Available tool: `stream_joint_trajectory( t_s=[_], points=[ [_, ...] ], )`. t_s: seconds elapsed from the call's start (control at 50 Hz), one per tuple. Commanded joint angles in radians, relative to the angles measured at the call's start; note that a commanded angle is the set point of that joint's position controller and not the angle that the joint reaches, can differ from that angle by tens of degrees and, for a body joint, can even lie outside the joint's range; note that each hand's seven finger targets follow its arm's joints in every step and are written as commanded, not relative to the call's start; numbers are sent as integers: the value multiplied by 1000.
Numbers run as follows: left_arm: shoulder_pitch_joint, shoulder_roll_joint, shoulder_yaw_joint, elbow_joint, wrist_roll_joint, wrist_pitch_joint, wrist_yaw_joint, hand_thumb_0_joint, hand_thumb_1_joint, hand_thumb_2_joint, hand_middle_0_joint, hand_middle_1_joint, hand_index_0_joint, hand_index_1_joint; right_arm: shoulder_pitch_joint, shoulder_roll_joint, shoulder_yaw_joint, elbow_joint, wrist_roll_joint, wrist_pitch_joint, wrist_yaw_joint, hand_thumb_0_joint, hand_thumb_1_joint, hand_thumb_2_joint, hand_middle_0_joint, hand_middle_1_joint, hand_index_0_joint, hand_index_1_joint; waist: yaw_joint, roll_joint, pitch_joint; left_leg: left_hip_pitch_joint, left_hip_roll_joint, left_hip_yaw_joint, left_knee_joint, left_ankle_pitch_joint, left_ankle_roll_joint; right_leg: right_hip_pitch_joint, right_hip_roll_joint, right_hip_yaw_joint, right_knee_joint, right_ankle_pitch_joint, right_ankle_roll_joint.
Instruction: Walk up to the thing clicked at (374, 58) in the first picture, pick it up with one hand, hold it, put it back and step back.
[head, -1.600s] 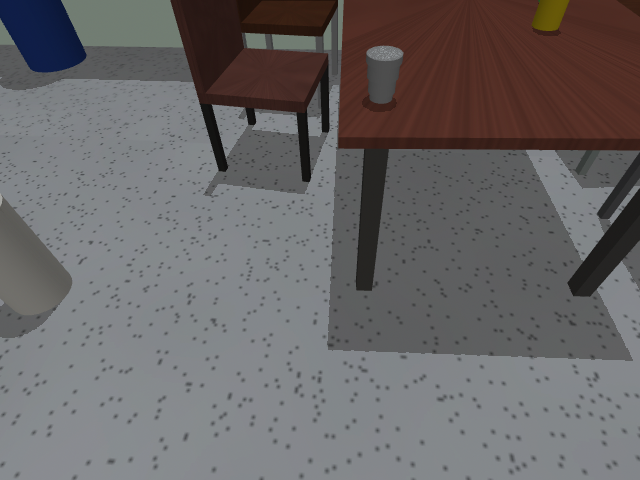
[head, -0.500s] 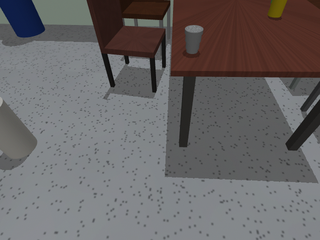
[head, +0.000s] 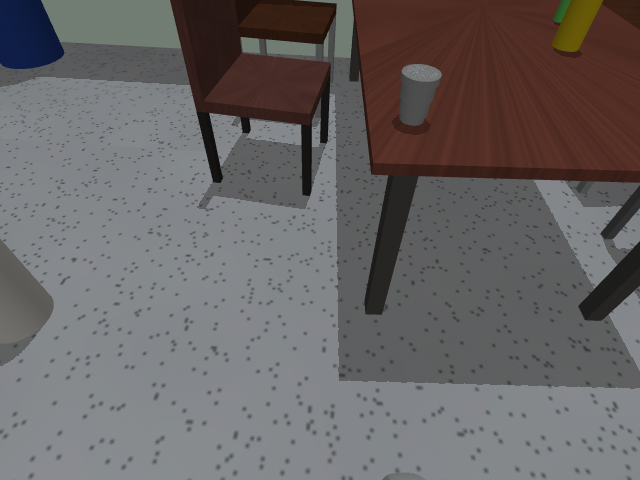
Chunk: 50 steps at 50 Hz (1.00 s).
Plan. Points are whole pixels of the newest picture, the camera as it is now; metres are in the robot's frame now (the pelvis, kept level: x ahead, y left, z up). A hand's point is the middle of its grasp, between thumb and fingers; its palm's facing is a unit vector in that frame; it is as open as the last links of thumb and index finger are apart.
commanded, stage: walk up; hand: right
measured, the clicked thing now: (416, 97) +0.89 -0.21 +0.04
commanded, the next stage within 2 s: none
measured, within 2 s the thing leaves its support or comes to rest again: neither
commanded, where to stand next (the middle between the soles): +0.42 +0.04 m, yaw -4 degrees
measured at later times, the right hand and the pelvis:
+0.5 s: hand (495, 406) +0.26 -0.25 -0.14, palm faces -0.02 +0.95 -0.32, open 7.4 cm; pelvis +0.19 +0.02 +0.00, yaw -2 degrees
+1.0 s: hand (449, 351) +0.36 -0.21 -0.16, palm faces +0.04 +0.93 -0.37, open 7.4 cm; pelvis +0.34 +0.06 -0.02, yaw -4 degrees
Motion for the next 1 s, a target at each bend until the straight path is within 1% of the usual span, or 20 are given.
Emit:
stream_joint_trajectory(
  t_s=[0.0, 0.06, 0.16, 0.22, 0.24, 0.26, 0.28, 0.32, 0.38, 0.5, 0.58, 0.6, 0.62, 0.64, 0.72, 0.8, 0.86, 0.94, 0.96, 0.98],
  points=[
    [19, 171, 46, -84, -1, -26, -4, 0, 900, 900, -200, -300, -200, -300, -1, -284, -73, -103, -1, -41, -17, 0, -900, -900, 200, 300, 200, 300, 4, 206, 75, -6, 244, -265, -378, -212, 176, -91, -52, -6, -167, 51, 36],
    [-55, 156, 45, -134, 10, -31, -13, 0, 900, 900, -200, -300, -200, -300, 41, -296, -75, -118, 5, -42, -16, 0, -900, -900, 200, 300, 200, 300, -22, 183, 72, 59, 268, -257, -368, -175, 200, -110, -70, -40, -298, 83, 28],
    [-58, 130, 48, -149, 6, -51, -11, 0, 900, 900, -200, -300, -200, -300, 40, -278, -64, -154, 9, -32, -14, 0, -900, -900, 200, 300, 200, 300, -1, 129, 32, 10, 223, -164, -232, 33, 161, 94, -20, -102, -465, 174, 4],
    [121, 170, 73, -117, 8, -69, 14, 0, 900, 900, -200, -300, -200, -300, 58, -214, -37, -178, 14, -23, -18, 0, -900, -900, 200, 300, 200, 300, 100, -32, -99, -69, 117, -47, 165, 236, 91, 435, 12, -93, -603, 159, -27],
    [218, 260, 105, -111, 15, -79, 28, 0, 900, 900, -200, -300, -200, -300, 82, -166, -19, -204, 14, -28, -19, 0, -900, -900, 200, 300, 200, 300, 132, -215, -180, -256, 19, 2, 465, 49, 35, 596, -212, 261, -665, 82, -108],
    [210, 310, 108, -127, -1, -76, 31, 0, 900, 900, -200, -300, -200, -300, 77, -216, -29, -205, 15, -21, -24, 0, -900, -900, 200, 300, 200, 300, 124, -203, -163, -437, -59, -52, 587, -282, 11, 624, -408, 634, -765, 61, -255],
    [158, 295, 100, -151, -14, -73, 33, 0, 900, 900, -200, -300, -200, -300, 32, -268, -42, -189, 6, -13, -35, 0, -900, -900, 200, 300, 200, 300, 111, -64, -93, -454, 18, -151, 660, -300, 1, 502, -451, 651, -756, 65, -316],
    [82, 246, 85, -177, -22, -76, 40, 0, 900, 900, -200, -300, -200, -300, 52, -241, -38, -162, 22, -9, -32, 0, -900, -900, 200, 300, 200, 300, 68, -7, -32, -428, 58, -183, 654, -189, 1, 399, -348, 386, -735, 214, -257],
    [28, 217, 68, -198, -8, -81, 36, 0, 900, 900, -200, -300, -200, -300, 98, -218, -44, -132, 10, 2, -11, 0, -900, -900, 200, 300, 200, 300, 16, -86, 12, -299, 70, -128, 498, -98, -26, 200, -236, 159, -748, 270, -199],
    [32, 248, 75, -227, 8, -82, 25, 0, 900, 900, -200, -300, -200, -300, -19, -196, -57, -169, 0, -12, 15, 0, -900, -900, 200, 300, 200, 300, 43, -116, -15, -157, 64, -39, 155, -2, -35, 119, -213, 70, -706, 143, -179],
    [6, 196, 51, -237, 10, -66, 21, 0, 900, 900, -200, -300, -200, -300, 148, -242, -86, -107, -6, -36, -1, 0, -900, -900, 200, 300, 200, 300, -73, 47, -100, 198, -11, 15, 12, 6, -6, -30, -150, 12, -392, 140, -108],
    [51, 127, 29, -240, 5, -66, 22, 0, 900, 900, -200, -300, -200, -300, 235, -317, -106, -89, -15, -43, -13, 0, -900, -900, 200, 300, 200, 300, -108, 276, -130, 282, 127, -216, -121, -220, 48, -139, -59, -69, -82, 105, -61],
    [51, 110, 24, -243, -9, -60, 29, 0, 900, 900, -200, -300, -200, -300, 225, -388, -117, -124, -9, -48, -17, 0, -900, -900, 200, 300, 200, 300, -98, 376, -74, 257, 379, -693, -332, -407, 151, -333, 73, -77, 91, -158, -17],
    [16, 204, 43, -221, 2, -54, 44, 0, 900, 900, -200, -300, -200, -300, 164, -400, -118, -134, 17, -43, -17, 0, -900, -900, 200, 300, 200, 300, -75, 232, -17, 118, 432, -739, -324, -432, 237, -305, 0, 34, 173, -185, -28],
    [107, 194, 48, -139, -9, -49, 17, 0, 900, 900, -200, -300, -200, -300, 31, -300, -67, -156, 15, -53, -31, 0, -900, -900, 200, 300, 200, 300, 14, 221, 31, -17, 256, -312, -271, -127, 158, -165, -85, 7, -1, 16, -9],
    [53, 125, 34, -153, 2, -28, 16, 0, 900, 900, -200, -300, -200, -300, 56, -279, -49, -157, 10, -53, -50, 0, -900, -900, 200, 300, 200, 300, 6, 210, -9, 14, 259, -183, -158, 448, 193, -61, -71, -59, -209, 11, 22],
    [32, 95, 35, -143, -2, -19, 31, 0, 900, 900, -200, -300, -200, -300, 33, -263, -29, -153, 23, -41, -64, 0, -900, -900, 200, 300, 200, 300, 21, 200, -62, -5, 238, -120, -28, 734, 154, 63, -23, -105, -307, 113, 2],
    [16, 131, 43, -120, 4, -13, 37, 0, 900, 900, -200, -300, -200, -300, -24, -220, -3, -158, 43, -15, -74, 0, -900, -900, 200, 300, 200, 300, 56, 98, -98, -135, 158, -94, 111, 347, 63, 274, -19, -70, -505, 321, -46],
    [0, 182, 56, -127, 10, -15, 40, 0, 900, 900, -200, -300, -200, -300, -2, -179, 9, -155, 45, -12, -75, 0, -900, -900, 200, 300, 200, 300, 49, -37, -124, -189, 105, -58, 195, 152, 20, 309, -148, 104, -545, 406, -83],
    [-47, 213, 54, -149, 2, -19, 39, 0, 900, 900, -200, -300, -200, -300, 32, -153, 18, -138, 44, -3, -79, 0, -900, -900, 200, 300, 200, 300, 28, -106, -140, -165, 11, -40, 308, -180, -14, 231, -329, 337, -641, 392, -190]
  ],
)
